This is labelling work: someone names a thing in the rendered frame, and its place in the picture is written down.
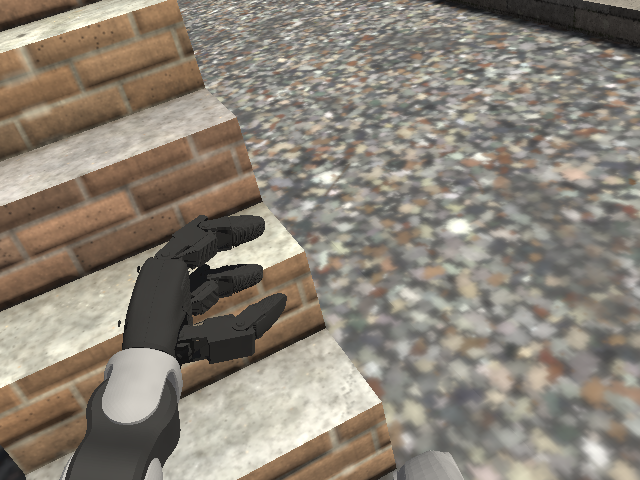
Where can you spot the stairs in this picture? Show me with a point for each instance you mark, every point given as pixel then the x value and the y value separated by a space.
pixel 109 144

